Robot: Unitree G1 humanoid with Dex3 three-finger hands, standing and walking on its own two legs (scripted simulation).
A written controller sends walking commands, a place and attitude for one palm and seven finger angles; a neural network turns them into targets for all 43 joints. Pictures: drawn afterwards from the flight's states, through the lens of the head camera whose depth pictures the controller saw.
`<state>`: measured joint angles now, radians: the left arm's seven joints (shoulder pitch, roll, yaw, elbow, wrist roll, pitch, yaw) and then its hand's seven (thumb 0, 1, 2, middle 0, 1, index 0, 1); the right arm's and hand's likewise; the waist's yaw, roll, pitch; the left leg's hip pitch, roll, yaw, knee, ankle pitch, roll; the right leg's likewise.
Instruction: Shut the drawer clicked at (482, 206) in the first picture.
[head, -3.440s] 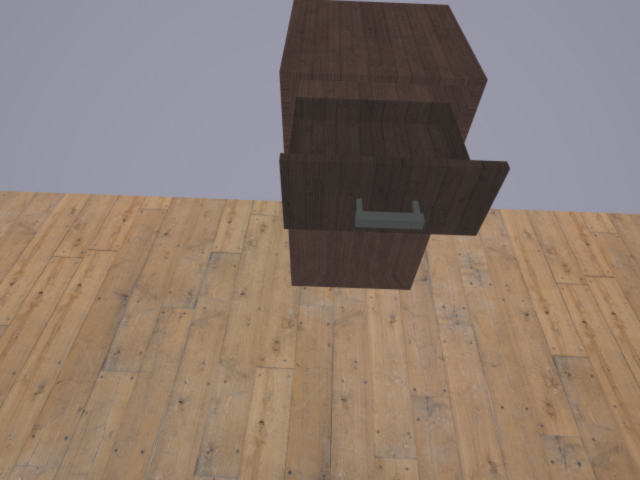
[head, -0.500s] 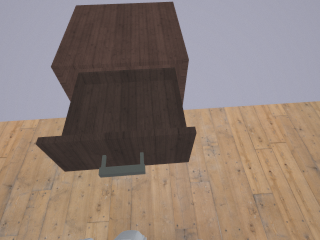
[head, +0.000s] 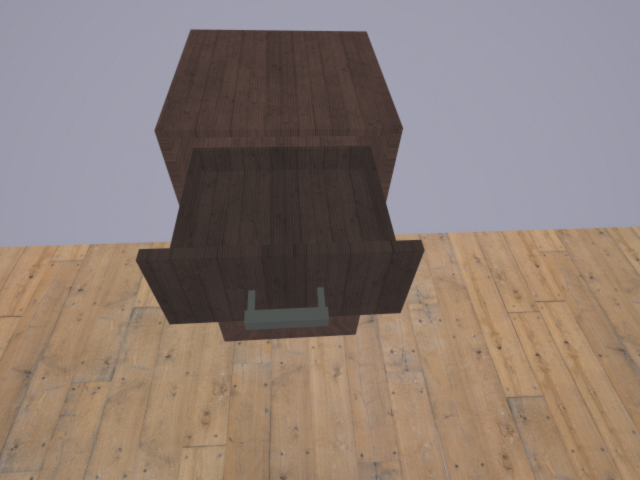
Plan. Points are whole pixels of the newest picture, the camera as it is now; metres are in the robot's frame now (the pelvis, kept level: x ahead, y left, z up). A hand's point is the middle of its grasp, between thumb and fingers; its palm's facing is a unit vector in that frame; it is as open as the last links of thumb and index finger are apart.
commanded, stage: come to a stop and stand still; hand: left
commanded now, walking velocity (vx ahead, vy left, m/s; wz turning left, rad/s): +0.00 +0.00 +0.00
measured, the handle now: (286, 306) +0.37 +0.08 -0.04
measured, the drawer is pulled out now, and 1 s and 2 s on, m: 0.28 0.28 0.28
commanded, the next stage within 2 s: look again from close up in 1.10 s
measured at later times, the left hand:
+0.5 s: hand out of the picture -0.07 +0.12 -0.17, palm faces +0.05 -0.99 -0.15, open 7.4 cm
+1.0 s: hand out of the picture -0.04 +0.09 -0.17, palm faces +0.06 -0.99 -0.12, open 7.4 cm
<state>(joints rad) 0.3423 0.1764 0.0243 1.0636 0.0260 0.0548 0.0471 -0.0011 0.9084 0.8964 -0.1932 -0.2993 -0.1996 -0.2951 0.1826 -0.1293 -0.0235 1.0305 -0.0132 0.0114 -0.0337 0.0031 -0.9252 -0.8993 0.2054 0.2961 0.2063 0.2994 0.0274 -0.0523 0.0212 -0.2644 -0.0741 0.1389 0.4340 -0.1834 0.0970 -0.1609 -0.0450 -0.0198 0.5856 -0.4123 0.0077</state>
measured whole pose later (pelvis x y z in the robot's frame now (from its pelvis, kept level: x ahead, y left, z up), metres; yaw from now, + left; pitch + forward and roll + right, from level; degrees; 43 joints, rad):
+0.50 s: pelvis -0.02 -0.02 +0.01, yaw +1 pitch +0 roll +1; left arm 0.39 0.10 -0.01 1.13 0.02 0.00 0.05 0.00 0.91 0.90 -0.19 -0.30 -0.20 -0.30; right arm 0.36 -0.09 -0.01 1.19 -0.01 0.03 -0.03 0.01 -0.91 -0.90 0.20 0.30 0.20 0.30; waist -0.01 -0.02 0.01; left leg -0.25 -0.04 0.10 0.36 -0.11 0.06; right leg -0.10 0.00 -0.06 0.43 -0.32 -0.03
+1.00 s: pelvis +0.01 -0.04 +0.01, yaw +0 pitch +0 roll +1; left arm 0.38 0.07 -0.02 1.14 0.01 -0.02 0.06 0.00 0.91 0.90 -0.19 -0.30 -0.20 -0.30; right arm 0.29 -0.11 0.01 1.18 0.00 0.00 -0.05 0.02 -0.92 -0.90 0.20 0.30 0.20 0.30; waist 0.00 -0.03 0.01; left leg -0.24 0.00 0.09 0.43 -0.19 0.02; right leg -0.04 0.04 -0.05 0.38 -0.34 -0.06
